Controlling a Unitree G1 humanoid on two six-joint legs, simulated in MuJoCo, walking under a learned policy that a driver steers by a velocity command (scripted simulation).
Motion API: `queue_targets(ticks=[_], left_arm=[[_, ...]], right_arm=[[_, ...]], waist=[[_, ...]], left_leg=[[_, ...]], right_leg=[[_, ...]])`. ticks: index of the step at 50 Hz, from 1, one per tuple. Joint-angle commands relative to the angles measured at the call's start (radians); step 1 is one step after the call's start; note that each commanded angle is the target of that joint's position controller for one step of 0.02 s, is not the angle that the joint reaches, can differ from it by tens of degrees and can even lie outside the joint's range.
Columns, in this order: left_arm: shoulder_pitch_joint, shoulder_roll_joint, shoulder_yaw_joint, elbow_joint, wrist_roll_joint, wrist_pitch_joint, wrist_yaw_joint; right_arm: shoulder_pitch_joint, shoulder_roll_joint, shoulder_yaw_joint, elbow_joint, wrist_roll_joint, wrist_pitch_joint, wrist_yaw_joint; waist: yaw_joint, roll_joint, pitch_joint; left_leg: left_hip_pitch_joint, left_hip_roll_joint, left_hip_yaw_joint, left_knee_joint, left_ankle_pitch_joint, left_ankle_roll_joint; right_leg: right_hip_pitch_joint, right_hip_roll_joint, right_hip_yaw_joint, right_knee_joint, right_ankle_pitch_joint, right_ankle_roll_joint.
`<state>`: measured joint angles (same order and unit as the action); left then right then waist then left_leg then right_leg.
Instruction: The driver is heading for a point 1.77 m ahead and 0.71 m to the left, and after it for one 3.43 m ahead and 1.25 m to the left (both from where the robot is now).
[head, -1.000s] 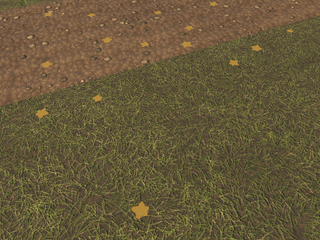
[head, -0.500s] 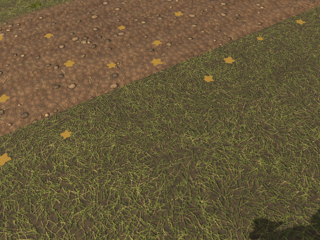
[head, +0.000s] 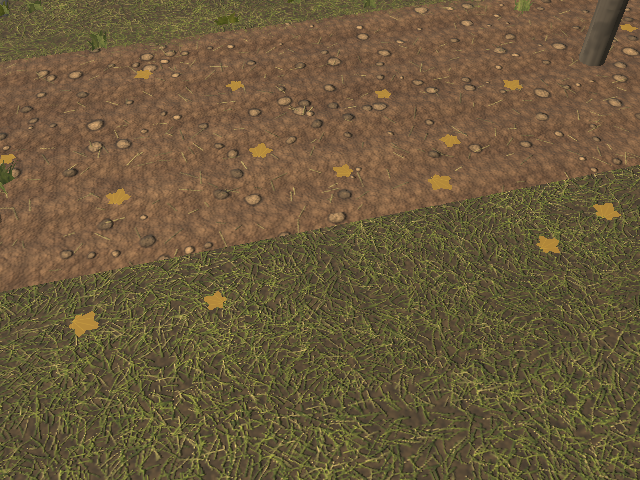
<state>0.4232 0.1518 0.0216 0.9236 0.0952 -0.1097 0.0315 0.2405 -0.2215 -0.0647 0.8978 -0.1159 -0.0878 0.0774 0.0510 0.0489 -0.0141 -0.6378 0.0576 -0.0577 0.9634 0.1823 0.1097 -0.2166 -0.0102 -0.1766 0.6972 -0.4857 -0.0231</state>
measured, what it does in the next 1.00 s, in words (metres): goes down, turning left: left foot 0.19 m lower, then right foot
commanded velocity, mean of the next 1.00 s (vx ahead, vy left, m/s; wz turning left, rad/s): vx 0.50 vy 0.00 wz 0.53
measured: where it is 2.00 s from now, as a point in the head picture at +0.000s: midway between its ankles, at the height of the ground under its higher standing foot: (200, 353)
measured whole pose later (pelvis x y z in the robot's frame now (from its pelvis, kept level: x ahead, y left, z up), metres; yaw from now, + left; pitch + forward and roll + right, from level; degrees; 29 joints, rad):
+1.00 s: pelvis +0.57 +0.12 -0.16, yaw +34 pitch +0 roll -3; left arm 0.46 0.21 0.02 1.04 0.09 -0.13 -0.03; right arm 0.09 -0.22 -0.03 0.79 -0.09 -0.07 0.08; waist 0.11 0.05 0.03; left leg -0.60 0.09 -0.02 0.86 -0.11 0.05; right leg -0.02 0.00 -0.21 0.27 -0.24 -0.01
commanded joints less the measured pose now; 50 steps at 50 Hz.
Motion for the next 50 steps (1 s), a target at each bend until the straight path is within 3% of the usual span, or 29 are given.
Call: queue_targets(ticks=[1, 5, 8, 10, 11, 12, 13, 14, 15, 16, 17, 18, 19, 20, 21, 23, 25, 27, 30, 31, 32, 33, 34, 35, 37, 39, 42, 46, 50], left_arm=[[0.040, 0.030, -0.032, -0.021, 0.025, -0.028, 0.021], [0.233, 0.036, -0.058, 0.085, -0.007, -0.029, -0.022], [0.268, 0.067, -0.056, 0.128, -0.040, -0.017, -0.014], [0.280, 0.096, -0.048, 0.163, -0.022, 0.016, -0.008], [0.275, 0.125, -0.035, 0.171, -0.018, 0.027, -0.018], [0.253, 0.134, -0.037, 0.194, 0.027, 0.039, -0.038], [0.201, 0.137, -0.036, 0.176, 0.038, 0.038, -0.069], [0.315, -0.012, -0.066, 0.170, 0.034, 0.040, -0.112], [0.146, 0.057, -0.052, 0.079, -0.011, 0.037, -0.138], [-0.055, 0.132, -0.025, -0.009, -0.033, 0.013, -0.134], [-0.158, 0.148, -0.016, -0.086, -0.044, -0.014, -0.114], [-0.205, 0.107, -0.026, -0.136, -0.032, -0.037, -0.077], [-0.178, 0.107, -0.025, -0.117, -0.014, -0.049, -0.042], [-0.137, 0.090, -0.021, -0.082, -0.018, -0.042, -0.027], [-0.136, 0.068, -0.021, -0.078, -0.018, -0.022, -0.021], [-0.155, 0.050, -0.041, -0.106, -0.024, 0.022, -0.031], [-0.224, 0.055, -0.057, -0.122, -0.046, 0.037, -0.040], [-0.311, 0.098, -0.051, -0.130, -0.041, 0.025, -0.045], [-0.367, 0.206, -0.010, -0.140, -0.039, -0.011, -0.040], [-0.230, 0.264, 0.016, -0.105, -0.049, -0.028, -0.028], [-0.008, 0.329, 0.033, -0.068, -0.056, -0.039, -0.014], [0.117, 0.318, 0.017, -0.044, -0.055, -0.034, -0.028], [0.099, 0.263, 0.022, -0.025, -0.034, -0.033, -0.030], [-0.063, 0.206, 0.010, -0.066, -0.054, -0.029, -0.028], [-0.181, 0.095, -0.022, -0.089, -0.071, -0.021, -0.013], [-0.209, 0.085, -0.020, -0.085, -0.062, -0.031, 0.008], [-0.168, 0.114, 0.003, -0.050, -0.034, -0.051, 0.015], [-0.078, 0.147, 0.010, 0.020, -0.015, -0.037, -0.059], [-0.107, 0.183, 0.022, 0.029, 0.002, -0.044, -0.070]], right_arm=[[0.010, -0.009, 0.009, -0.027, 0.018, -0.006, 0.027], [-0.224, -0.027, 0.025, -0.124, 0.004, 0.024, -0.006], [-0.305, -0.025, 0.038, -0.143, -0.016, 0.040, -0.013], [-0.251, -0.024, 0.041, -0.108, -0.011, 0.040, -0.015], [-0.163, -0.066, 0.023, -0.060, 0.007, 0.033, -0.022], [0.061, -0.088, 0.008, 0.017, 0.009, 0.025, -0.023], [0.271, -0.207, -0.044, 0.080, 0.019, 0.016, -0.026], [0.450, -0.292, -0.066, 0.133, 0.020, 0.024, -0.025], [0.567, -0.286, -0.066, 0.188, 0.041, 0.030, -0.023], [0.538, -0.227, -0.051, 0.167, 0.024, 0.027, -0.044], [0.412, -0.224, -0.042, 0.126, 0.052, 0.023, -0.044], [0.296, -0.139, -0.009, 0.097, 0.074, 0.010, -0.033], [0.173, -0.079, 0.019, 0.050, 0.063, -0.008, -0.022], [0.063, -0.072, 0.028, 0.003, 0.060, -0.024, -0.013], [0.058, -0.110, 0.024, 0.002, 0.071, -0.031, -0.002], [0.041, -0.108, 0.028, 0.007, 0.093, -0.046, 0.016], [0.059, -0.170, 0.000, 0.000, 0.084, -0.046, 0.041], [0.107, -0.167, -0.010, 0.011, 0.061, -0.032, 0.056], [0.160, -0.134, -0.010, 0.005, 0.036, -0.021, 0.038], [0.113, -0.118, -0.008, -0.024, 0.032, -0.030, 0.033], [0.087, -0.049, 0.010, -0.074, 0.038, -0.037, 0.033], [0.238, 0.076, 0.039, -0.066, 0.040, -0.049, 0.019], [0.112, -0.029, 0.016, -0.052, 0.043, -0.036, 0.010], [0.084, -0.041, 0.011, -0.035, 0.043, -0.025, -0.019], [0.114, -0.018, 0.015, -0.009, 0.017, -0.013, -0.060], [0.051, 0.027, 0.029, -0.037, 0.014, -0.006, -0.053], [-0.046, 0.011, 0.034, -0.080, 0.055, -0.011, -0.016], [-0.036, 0.005, 0.033, -0.101, 0.036, 0.018, 0.022], [-0.024, -0.067, 0.010, -0.151, 0.023, 0.018, -0.012]], waist=[[-0.001, -0.085, 0.076], [0.038, -0.075, 0.189], [0.066, -0.055, 0.247], [0.048, -0.029, 0.251], [0.011, 0.013, 0.198], [-0.082, -0.017, 0.172], [-0.185, 0.018, 0.097], [-0.151, 0.184, -0.246], [-0.251, 0.124, -0.352], [-0.303, 0.076, -0.197], [-0.251, 0.040, -0.107], [-0.188, -0.031, -0.037], [-0.097, -0.088, 0.049], [-0.040, -0.124, 0.084], [-0.013, -0.049, 0.096], [0.025, -0.042, 0.089], [-0.010, -0.027, 0.078], [-0.037, -0.052, 0.079], [-0.026, -0.038, 0.048], [0.045, -0.061, -0.007], [0.127, -0.206, -0.188], [0.075, -0.385, -0.410], [0.116, -0.220, -0.112], [0.060, -0.150, 0.007], [-0.015, -0.122, -0.012], [-0.033, -0.097, -0.007], [-0.013, -0.086, 0.012], [-0.037, -0.107, 0.039], [-0.057, -0.098, 0.069]], left_leg=[[0.144, 0.017, 0.061, -0.216, 0.398, -0.038], [0.052, 0.057, 0.035, -0.401, 0.272, -0.019], [0.058, 0.062, 0.056, -0.535, 0.167, -0.014], [0.152, 0.079, 0.059, -0.638, 0.140, -0.015], [0.261, 0.037, 0.123, -0.690, 0.143, -0.022], [0.553, 0.073, 0.079, -0.698, 0.298, 0.015], [0.860, 0.025, 0.151, -0.685, 0.383, 0.062], [1.392, 0.152, -0.018, -0.282, 0.781, 0.251], [1.520, 0.221, -0.160, -0.283, 0.766, 0.290], [1.361, 0.197, -0.175, -0.376, 0.524, 0.248], [1.172, 0.224, -0.246, -0.479, 0.200, 0.253], [1.006, 0.260, -0.340, -0.541, -0.028, 0.245], [0.714, 0.256, -0.308, -0.601, -0.016, 0.242], [0.426, 0.245, -0.253, -0.707, 0.054, 0.277], [0.312, 0.212, -0.260, -0.757, 0.027, 0.311], [0.189, 0.155, -0.255, -0.769, -0.008, 0.254], [0.199, 0.120, -0.266, -0.745, -0.007, 0.214], [0.251, 0.101, -0.287, -0.680, -0.072, 0.187], [0.302, 0.054, -0.302, -0.555, -0.082, 0.109], [0.197, -0.009, -0.267, -0.421, -0.061, 0.049], [0.076, -0.158, -0.133, -0.134, -0.269, -0.039], [-0.102, -0.233, -0.060, 0.171, -0.829, -0.088], [-0.284, -0.135, -0.073, 0.308, -0.788, -0.067], [-0.249, -0.068, -0.054, 0.299, -0.667, -0.046], [-0.074, 0.023, -0.045, 0.197, -0.561, -0.038], [0.015, 0.050, -0.027, 0.132, -0.573, -0.056], [0.014, 0.064, 0.023, -0.010, -0.399, -0.079], [0.199, 0.036, 0.072, -0.072, -0.252, -0.076], [0.098, 0.057, -0.032, -0.054, -0.306, -0.050]], right_leg=[[-0.256, -0.162, 0.073, -0.095, 0.055, -0.128], [-0.125, -0.310, 0.233, -0.069, 0.028, -0.150], [-0.021, -0.305, 0.229, -0.017, 0.048, -0.115], [0.036, -0.304, 0.221, 0.089, 0.120, -0.093], [0.081, -0.242, 0.156, 0.209, 0.258, -0.083], [-0.081, -0.279, 0.160, 0.367, 0.283, -0.047], [-0.216, -0.183, 0.048, 0.612, 0.330, -0.001], [-0.487, -0.050, 0.012, 1.029, -0.207, 0.088], [-0.641, -0.013, 0.084, 1.219, -0.320, 0.101], [-0.775, -0.019, 0.131, 1.189, -0.294, 0.078], [-0.828, -0.050, 0.155, 1.159, -0.258, 0.064], [-0.883, -0.097, 0.249, 0.931, -0.083, 0.038], [-0.721, -0.147, 0.284, 0.686, 0.081, 0.006], [-0.501, -0.167, 0.265, 0.429, 0.195, 0.009], [-0.386, -0.146, 0.228, 0.340, 0.185, 0.028], [-0.217, -0.129, 0.216, 0.093, 0.242, 0.032], [-0.139, -0.073, 0.195, -0.043, 0.417, 0.034], [-0.124, -0.037, 0.186, -0.127, 0.526, 0.019], [-0.002, -0.023, 0.170, -0.132, 0.532, -0.051], [0.219, -0.048, 0.193, -0.096, 0.556, -0.110], [0.519, -0.210, 0.372, -0.146, 0.629, -0.251], [0.779, -0.478, 0.797, -0.302, 0.619, -0.468], [0.566, -0.431, 0.836, -0.417, 0.209, -0.354], [0.354, -0.384, 0.688, -0.473, -0.020, -0.269], [0.194, -0.333, 0.525, -0.534, 0.135, -0.231], [0.129, -0.308, 0.395, -0.583, 0.299, -0.217], [0.128, -0.263, 0.200, -0.610, 0.517, -0.215], [-0.040, -0.212, 0.059, -0.572, 0.605, -0.201], [0.125, -0.322, 0.153, -0.479, 0.536, -0.226]])
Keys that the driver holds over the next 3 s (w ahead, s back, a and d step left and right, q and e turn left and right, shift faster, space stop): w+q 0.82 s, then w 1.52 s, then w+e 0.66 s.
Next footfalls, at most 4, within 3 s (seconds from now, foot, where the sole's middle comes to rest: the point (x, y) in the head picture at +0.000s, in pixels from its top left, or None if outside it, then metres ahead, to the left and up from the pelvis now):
0.26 left None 0.30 0.14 -0.94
0.62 right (344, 466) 0.62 0.01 -0.94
1.10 left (215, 465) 0.61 0.31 -0.94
1.58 right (248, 351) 1.04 0.31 -1.13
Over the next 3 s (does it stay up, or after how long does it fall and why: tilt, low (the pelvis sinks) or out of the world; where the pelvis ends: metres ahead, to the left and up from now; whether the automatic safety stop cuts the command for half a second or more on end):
stays up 1.49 0.76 -0.35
